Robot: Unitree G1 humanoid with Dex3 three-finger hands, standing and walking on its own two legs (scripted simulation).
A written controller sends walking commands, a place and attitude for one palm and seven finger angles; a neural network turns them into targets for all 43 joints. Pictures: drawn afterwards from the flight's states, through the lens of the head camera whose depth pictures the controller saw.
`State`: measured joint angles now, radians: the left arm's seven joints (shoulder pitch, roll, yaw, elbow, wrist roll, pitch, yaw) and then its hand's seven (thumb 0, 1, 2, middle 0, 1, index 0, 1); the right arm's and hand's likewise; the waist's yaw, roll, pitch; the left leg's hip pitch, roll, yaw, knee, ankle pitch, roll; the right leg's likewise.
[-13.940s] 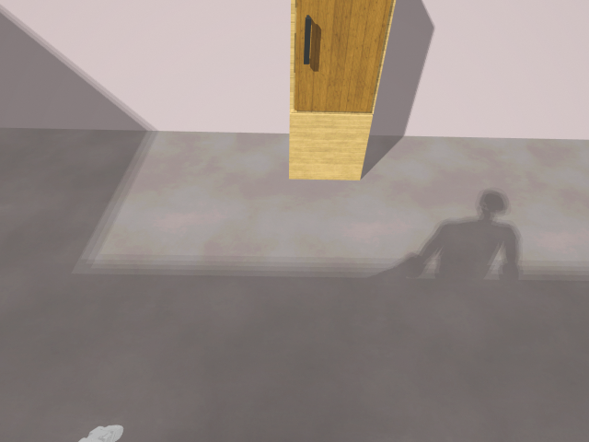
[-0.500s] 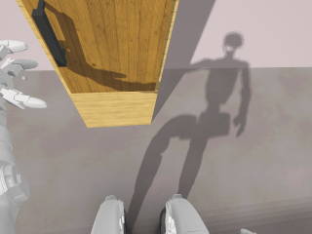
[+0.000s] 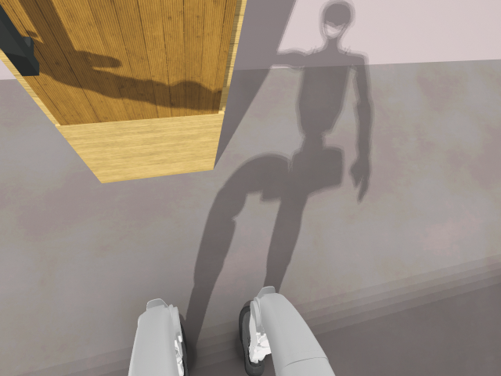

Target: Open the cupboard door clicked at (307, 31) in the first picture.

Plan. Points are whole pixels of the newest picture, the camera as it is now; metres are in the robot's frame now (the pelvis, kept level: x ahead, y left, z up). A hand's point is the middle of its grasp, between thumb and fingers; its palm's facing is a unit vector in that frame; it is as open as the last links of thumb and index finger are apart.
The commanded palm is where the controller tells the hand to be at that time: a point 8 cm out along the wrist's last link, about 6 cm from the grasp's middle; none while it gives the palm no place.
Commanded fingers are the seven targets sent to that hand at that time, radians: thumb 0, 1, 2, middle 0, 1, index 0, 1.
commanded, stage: move the hooked fingers beside the handle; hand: left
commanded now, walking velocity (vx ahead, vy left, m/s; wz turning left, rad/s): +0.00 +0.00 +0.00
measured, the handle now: out of the picture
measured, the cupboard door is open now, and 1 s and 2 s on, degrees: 0 0 0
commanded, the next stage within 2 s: slide the fingers in behind the handle in 0.80 s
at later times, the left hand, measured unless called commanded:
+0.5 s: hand out of the picture +0.54 +0.32 +0.08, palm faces +0.08 -1.00 -0.03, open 14.0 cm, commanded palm +0.54 +0.34 +0.07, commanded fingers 0.00 -0.50 0.30 -0.30 -1.20 -0.30 -1.20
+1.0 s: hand out of the picture +0.54 +0.31 +0.08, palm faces +0.10 -0.99 -0.04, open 14.0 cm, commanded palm +0.53 +0.33 +0.07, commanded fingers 0.00 -0.50 0.30 -0.30 -1.20 -0.30 -1.20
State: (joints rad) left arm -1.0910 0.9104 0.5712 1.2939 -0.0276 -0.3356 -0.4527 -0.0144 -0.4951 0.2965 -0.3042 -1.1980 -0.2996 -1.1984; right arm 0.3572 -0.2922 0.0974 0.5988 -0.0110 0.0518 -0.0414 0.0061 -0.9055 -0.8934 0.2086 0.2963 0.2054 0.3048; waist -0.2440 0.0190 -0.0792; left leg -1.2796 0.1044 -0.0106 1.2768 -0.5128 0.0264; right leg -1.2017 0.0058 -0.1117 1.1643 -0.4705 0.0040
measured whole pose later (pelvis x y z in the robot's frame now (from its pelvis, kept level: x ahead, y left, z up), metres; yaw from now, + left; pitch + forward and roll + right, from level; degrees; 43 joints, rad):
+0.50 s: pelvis +0.01 +0.01 +0.01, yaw +0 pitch +30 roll -7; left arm -1.04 0.90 0.56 1.24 -0.04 -0.28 -0.48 -0.01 -0.49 0.30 -0.30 -1.20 -0.30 -1.20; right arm 0.39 -0.27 0.10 0.59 -0.02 0.09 -0.01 0.00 -0.91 -0.89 0.21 0.30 0.21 0.30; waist -0.24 0.02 -0.09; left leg -1.24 0.10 -0.01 1.24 -0.52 0.04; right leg -1.15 0.01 -0.11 1.10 -0.46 0.02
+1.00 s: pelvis +0.01 +0.01 +0.01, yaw +0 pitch +29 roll -7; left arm -1.03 0.85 0.57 1.23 -0.05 -0.36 -0.43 -0.01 -0.50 0.30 -0.30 -1.20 -0.30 -1.20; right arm 0.36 -0.27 0.09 0.60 -0.02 0.08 -0.01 0.00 -0.91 -0.89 0.21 0.30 0.21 0.30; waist -0.23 0.02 -0.09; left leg -1.24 0.10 -0.01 1.25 -0.52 0.03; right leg -1.16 0.01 -0.11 1.12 -0.47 0.01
